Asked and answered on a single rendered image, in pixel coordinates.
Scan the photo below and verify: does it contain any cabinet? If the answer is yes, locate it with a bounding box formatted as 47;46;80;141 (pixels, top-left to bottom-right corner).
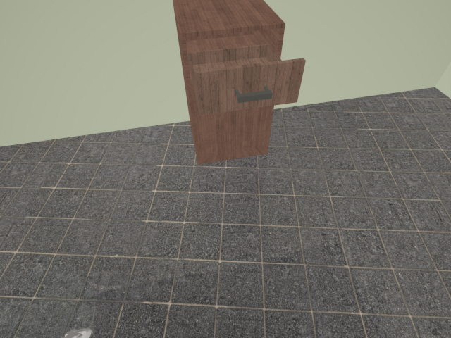
173;0;285;165

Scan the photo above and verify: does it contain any handle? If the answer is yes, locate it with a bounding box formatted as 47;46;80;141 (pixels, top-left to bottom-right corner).
235;86;273;103

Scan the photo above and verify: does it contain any drawer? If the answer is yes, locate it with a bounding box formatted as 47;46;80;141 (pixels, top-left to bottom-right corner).
187;44;306;115

